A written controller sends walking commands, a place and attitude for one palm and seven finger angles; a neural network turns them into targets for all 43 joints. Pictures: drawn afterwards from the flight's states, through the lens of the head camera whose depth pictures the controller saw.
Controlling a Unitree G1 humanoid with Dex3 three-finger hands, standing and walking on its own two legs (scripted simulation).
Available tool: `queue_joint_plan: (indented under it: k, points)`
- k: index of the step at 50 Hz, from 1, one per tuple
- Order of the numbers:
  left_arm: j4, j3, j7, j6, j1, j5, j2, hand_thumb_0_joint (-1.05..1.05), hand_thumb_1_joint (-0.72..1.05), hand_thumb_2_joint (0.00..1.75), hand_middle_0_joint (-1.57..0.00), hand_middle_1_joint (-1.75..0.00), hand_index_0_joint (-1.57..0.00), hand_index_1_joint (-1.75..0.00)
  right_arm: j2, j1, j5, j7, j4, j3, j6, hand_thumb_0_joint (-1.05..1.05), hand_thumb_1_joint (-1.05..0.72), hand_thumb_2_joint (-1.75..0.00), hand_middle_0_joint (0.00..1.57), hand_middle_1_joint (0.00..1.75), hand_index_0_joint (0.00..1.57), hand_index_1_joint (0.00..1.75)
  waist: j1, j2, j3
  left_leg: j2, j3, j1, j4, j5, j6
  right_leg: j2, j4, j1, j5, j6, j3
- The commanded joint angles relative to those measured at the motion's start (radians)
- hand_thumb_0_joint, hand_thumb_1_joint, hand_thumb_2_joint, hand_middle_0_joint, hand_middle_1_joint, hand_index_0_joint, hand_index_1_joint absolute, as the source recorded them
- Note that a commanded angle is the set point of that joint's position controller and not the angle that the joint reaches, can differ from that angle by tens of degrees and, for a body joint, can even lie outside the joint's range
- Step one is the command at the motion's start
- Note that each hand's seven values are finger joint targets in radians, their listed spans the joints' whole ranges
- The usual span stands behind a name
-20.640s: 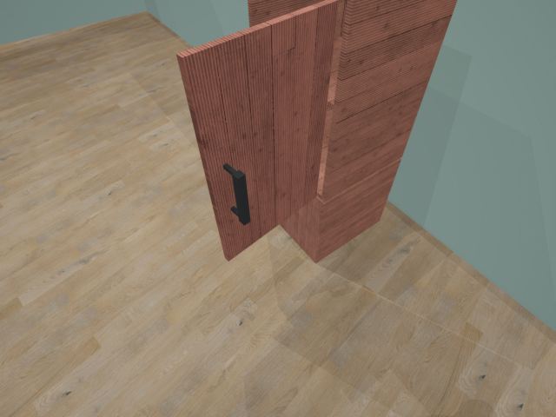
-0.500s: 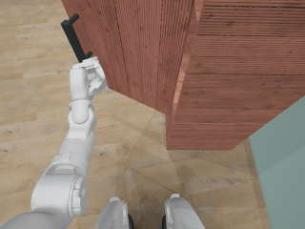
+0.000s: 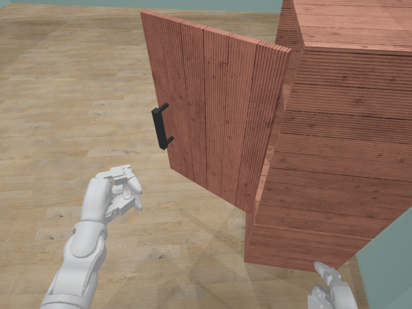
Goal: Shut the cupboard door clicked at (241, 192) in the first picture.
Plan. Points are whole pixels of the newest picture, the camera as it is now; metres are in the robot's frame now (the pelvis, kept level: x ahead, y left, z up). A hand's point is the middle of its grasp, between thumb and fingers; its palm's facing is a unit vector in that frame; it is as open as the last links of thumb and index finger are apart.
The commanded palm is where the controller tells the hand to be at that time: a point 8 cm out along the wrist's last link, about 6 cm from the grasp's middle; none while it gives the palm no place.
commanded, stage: draw the hand back to the body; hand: left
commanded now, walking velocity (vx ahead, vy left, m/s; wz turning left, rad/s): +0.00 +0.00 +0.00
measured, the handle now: (164, 126) +0.65 +0.16 -0.06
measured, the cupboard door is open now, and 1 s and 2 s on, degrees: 63 63 63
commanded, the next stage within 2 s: step back with the hand held close in 0.92 s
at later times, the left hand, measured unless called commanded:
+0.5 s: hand (15, 213) +0.22 +0.27 +0.17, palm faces +0.42 -0.81 -0.42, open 5.8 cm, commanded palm +0.16 +0.31 +0.19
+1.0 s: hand (6, 218) +0.20 +0.27 +0.19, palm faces +0.46 -0.78 -0.42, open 7.4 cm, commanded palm +0.15 +0.30 +0.20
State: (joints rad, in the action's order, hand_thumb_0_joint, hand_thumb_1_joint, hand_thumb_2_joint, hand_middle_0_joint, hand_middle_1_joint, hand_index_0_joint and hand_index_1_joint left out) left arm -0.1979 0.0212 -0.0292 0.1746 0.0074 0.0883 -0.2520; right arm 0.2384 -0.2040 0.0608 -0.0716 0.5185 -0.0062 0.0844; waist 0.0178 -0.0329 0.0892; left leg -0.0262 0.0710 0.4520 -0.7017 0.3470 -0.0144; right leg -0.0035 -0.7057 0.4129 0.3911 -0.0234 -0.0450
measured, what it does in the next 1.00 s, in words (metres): stands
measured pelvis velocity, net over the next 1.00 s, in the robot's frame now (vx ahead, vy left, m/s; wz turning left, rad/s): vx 0.02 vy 0.00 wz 0.02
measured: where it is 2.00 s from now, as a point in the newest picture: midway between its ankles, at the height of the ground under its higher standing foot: outside the picture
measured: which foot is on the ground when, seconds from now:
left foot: down 0.00-1.00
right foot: down 0.00-1.00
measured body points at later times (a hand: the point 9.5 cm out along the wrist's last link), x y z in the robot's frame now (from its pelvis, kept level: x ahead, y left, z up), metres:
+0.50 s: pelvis +0.03 +0.01 +0.02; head +0.01 -0.02 +0.47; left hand +0.19 +0.31 +0.20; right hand +0.22 -0.19 -0.07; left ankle +0.01 +0.11 -0.72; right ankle -0.02 -0.10 -0.72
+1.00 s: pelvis +0.02 +0.00 +0.03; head +0.00 -0.03 +0.47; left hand +0.17 +0.30 +0.21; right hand +0.21 -0.22 -0.06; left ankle +0.01 +0.11 -0.72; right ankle -0.02 -0.10 -0.72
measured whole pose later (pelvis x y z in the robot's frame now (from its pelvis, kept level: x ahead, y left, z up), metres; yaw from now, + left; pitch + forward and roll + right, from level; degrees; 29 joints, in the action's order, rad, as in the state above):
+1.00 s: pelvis +0.02 +0.00 +0.03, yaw +1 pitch -3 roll +0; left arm 0.40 0.35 -0.11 0.07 0.47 0.08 -0.37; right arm 0.23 -0.20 0.02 -0.08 0.63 0.01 -0.10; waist -0.05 -0.07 0.01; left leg -0.01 0.05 0.12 -0.43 0.25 -0.01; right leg -0.01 -0.40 0.06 0.28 -0.02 -0.06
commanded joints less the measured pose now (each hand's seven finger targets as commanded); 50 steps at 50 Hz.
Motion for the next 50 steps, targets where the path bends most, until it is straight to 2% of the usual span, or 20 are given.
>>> queue_joint_plan:
  k: [1,4,5,9,13,16,19,23,24,27,28,30,34,37,38,39,43,46,49,50]
  points:
    - [0.360,0.082,-0.057,-0.006,-0.249,-0.008,-0.154,0.00,0.90,0.90,-0.92,-1.08,-0.92,-1.08,0.086,0.105,0.000,-0.029,-0.136,-0.004,-0.047,0.00,-0.90,-0.90,0.20,0.30,0.20,0.30,-0.006,0.016,0.113,0.011,-0.053,-0.236,0.176,-0.208,-0.027,0.012,0.206,-0.127,-0.300,0.012,0.039]
    - [0.421,0.097,-0.066,-0.046,-0.136,-0.012,-0.156,0.00,0.90,0.90,-0.83,-0.99,-0.83,-0.99,0.083,0.113,-0.007,-0.034,-0.128,0.008,-0.069,0.00,-0.90,-0.90,0.20,0.30,0.20,0.30,-0.019,0.019,0.106,0.009,-0.059,-0.309,0.218,-0.266,-0.027,0.011,0.243,-0.182,-0.337,0.009,0.025]
    - [0.441,0.096,-0.067,-0.057,-0.109,-0.011,-0.147,0.00,0.90,0.90,-0.81,-0.96,-0.81,-0.96,0.081,0.117,-0.009,-0.032,-0.126,0.011,-0.074,0.00,-0.90,-0.90,0.20,0.30,0.20,0.30,-0.021,-0.005,0.100,0.009,-0.058,-0.329,0.229,-0.279,-0.026,0.011,0.254,-0.195,-0.345,0.009,0.024]
    - [0.514,0.131,-0.072,-0.088,0.024,-0.013,-0.156,0.00,0.90,0.90,-0.69,-0.84,-0.69,-0.84,0.081,0.129,-0.020,-0.023,-0.119,0.022,-0.097,0.00,-0.90,-0.90,0.20,0.30,0.20,0.30,-0.035,-0.002,0.056,0.003,-0.067,-0.362,0.283,-0.312,-0.017,0.010,0.295,-0.243,-0.353,0.007,0.009]
    - [0.610,0.234,-0.079,-0.099,0.134,-0.012,-0.228,0.00,0.90,0.90,-0.58,-0.72,-0.58,-0.72,0.083,0.139,-0.032,-0.016,-0.110,0.024,-0.115,0.00,-0.90,-0.90,0.20,0.30,0.20,0.30,-0.056,-0.017,0.048,0.001,-0.072,-0.378,0.303,-0.395,-0.012,0.009,0.318,-0.300,-0.408,0.004,0.005]
    - [0.717,0.289,-0.085,-0.097,0.171,-0.013,-0.255,0.00,0.90,0.90,-0.50,-0.63,-0.50,-0.63,0.074,0.145,-0.035,-0.010,-0.112,0.023,-0.129,0.00,-0.90,-0.90,0.20,0.30,0.20,0.30,-0.062,-0.052,0.077,0.000,-0.070,-0.409,0.303,-0.455,-0.007,0.012,0.320,-0.327,-0.439,0.006,0.004]
    - [0.779,0.343,-0.092,-0.096,0.256,-0.012,-0.280,0.00,0.90,0.90,-0.42,-0.54,-0.42,-0.54,0.072,0.146,-0.038,-0.005,-0.107,0.020,-0.147,0.00,-0.90,-0.90,0.20,0.30,0.20,0.30,-0.070,-0.050,0.069,-0.001,-0.071,-0.410,0.299,-0.506,-0.006,0.014,0.324,-0.340,-0.463,0.008,0.000]
    - [0.796,0.414,-0.096,-0.094,0.369,-0.007,-0.305,0.00,0.90,0.90,-0.31,-0.42,-0.31,-0.42,0.079,0.143,-0.040,0.001,-0.092,0.008,-0.166,0.00,-0.90,-0.90,0.20,0.30,0.20,0.30,-0.080,-0.034,0.034,-0.003,-0.063,-0.391,0.300,-0.499,-0.005,0.012,0.337,-0.334,-0.460,0.012,-0.002]
    - [0.813,0.416,-0.095,-0.090,0.374,-0.007,-0.296,0.00,0.90,0.90,-0.28,-0.39,-0.28,-0.39,0.077,0.140,-0.037,0.003,-0.091,0.008,-0.168,0.00,-0.90,-0.90,0.20,0.30,0.20,0.30,-0.075,-0.054,0.028,-0.003,-0.061,-0.393,0.304,-0.489,-0.003,0.015,0.336,-0.329,-0.446,0.013,-0.002]
    - [0.824,0.481,-0.101,-0.080,0.418,-0.004,-0.328,0.00,0.90,0.90,-0.20,-0.30,-0.20,-0.30,0.080,0.138,-0.036,0.004,-0.085,-0.001,-0.179,0.00,-0.90,-0.90,0.20,0.30,0.20,0.30,-0.082,-0.028,0.011,-0.005,-0.061,-0.381,0.307,-0.465,-0.003,0.011,0.337,-0.320,-0.428,0.014,-0.006]
    - [0.775,0.456,-0.097,-0.084,0.434,-0.006,-0.299,0.00,0.90,0.90,-0.20,-0.30,-0.20,-0.30,0.087,0.137,-0.039,0.003,-0.074,-0.003,-0.183,0.00,-0.90,-0.90,0.20,0.30,0.20,0.30,-0.076,-0.003,-0.035,-0.003,-0.057,-0.364,0.314,-0.425,-0.005,0.011,0.351,-0.298,-0.407,0.015,-0.006]
    - [0.738,0.407,-0.093,-0.086,0.406,-0.007,-0.250,0.00,0.90,0.90,-0.20,-0.30,-0.20,-0.30,0.092,0.131,-0.036,0.003,-0.070,-0.005,-0.181,0.00,-0.90,-0.90,0.20,0.30,0.20,0.30,-0.062,0.019,-0.077,-0.003,-0.057,-0.349,0.327,-0.350,-0.009,0.015,0.357,-0.269,-0.343,0.018,-0.006]
    - [0.728,0.402,-0.096,-0.075,0.339,-0.012,-0.261,0.00,0.90,0.90,-0.20,-0.30,-0.20,-0.30,0.103,0.134,-0.037,-0.007,-0.064,-0.014,-0.190,0.00,-0.90,-0.90,0.20,0.30,0.20,0.30,-0.060,0.053,-0.072,0.002,-0.056,-0.358,0.336,-0.271,-0.021,0.018,0.374,-0.253,-0.266,0.022,0.002]
    - [0.781,0.431,-0.104,-0.057,0.333,-0.015,-0.299,0.00,0.90,0.90,-0.20,-0.30,-0.20,-0.30,0.096,0.144,-0.041,-0.016,-0.066,-0.012,-0.205,0.00,-0.90,-0.90,0.20,0.30,0.20,0.30,-0.077,0.007,-0.004,0.013,-0.051,-0.378,0.329,-0.278,-0.028,0.020,0.366,-0.290,-0.279,0.019,0.010]
    - [0.804,0.454,-0.107,-0.052,0.329,-0.015,-0.331,0.00,0.90,0.90,-0.20,-0.30,-0.20,-0.30,0.099,0.146,-0.044,-0.016,-0.061,-0.011,-0.213,0.00,-0.90,-0.90,0.20,0.30,0.20,0.30,-0.082,-0.006,0.014,0.015,-0.053,-0.380,0.325,-0.285,-0.027,0.020,0.371,-0.305,-0.288,0.017,0.014]
    - [0.842,0.447,-0.108,-0.044,0.327,-0.017,-0.322,0.00,0.90,0.90,-0.20,-0.30,-0.20,-0.30,0.090,0.152,-0.043,-0.017,-0.066,-0.008,-0.220,0.00,-0.90,-0.90,0.20,0.30,0.20,0.30,-0.084,-0.055,0.035,0.017,-0.048,-0.387,0.321,-0.304,-0.026,0.024,0.361,-0.321,-0.311,0.015,0.016]
    - [0.839,0.471,-0.115,-0.042,0.369,-0.019,-0.338,0.00,0.90,0.90,-0.20,-0.30,-0.20,-0.30,0.083,0.154,-0.045,-0.017,-0.051,-0.003,-0.237,0.00,-0.90,-0.90,0.20,0.30,0.20,0.30,-0.088,-0.097,-0.011,0.018,-0.048,-0.366,0.314,-0.333,-0.015,0.019,0.371,-0.312,-0.344,0.010,0.015]
    - [0.786,0.462,-0.110,-0.044,0.392,-0.014,-0.309,0.00,0.90,0.90,-0.20,-0.30,-0.20,-0.30,0.077,0.145,-0.044,-0.014,-0.050,-0.002,-0.234,0.00,-0.90,-0.90,0.20,0.30,0.20,0.30,-0.082,-0.064,-0.074,0.013,-0.043,-0.347,0.324,-0.317,-0.012,0.016,0.372,-0.285,-0.334,0.013,0.009]
    - [0.735,0.449,-0.096,-0.048,0.423,-0.005,-0.280,0.00,0.90,0.90,-0.20,-0.30,-0.20,-0.30,0.081,0.137,-0.040,-0.010,-0.052,-0.009,-0.222,0.00,-0.90,-0.90,0.20,0.30,0.20,0.30,-0.078,0.006,-0.082,0.006,-0.038,-0.349,0.329,-0.314,-0.015,0.016,0.379,-0.281,-0.327,0.019,0.012]
    - [0.733,0.448,-0.093,-0.048,0.415,-0.004,-0.279,0.00,0.90,0.90,-0.20,-0.30,-0.20,-0.30,0.084,0.139,-0.039,-0.009,-0.054,-0.011,-0.217,0.00,-0.90,-0.90,0.20,0.30,0.20,0.30,-0.078,-0.008,-0.081,0.006,-0.035,-0.350,0.330,-0.307,-0.016,0.016,0.379,-0.278,-0.321,0.020,0.015]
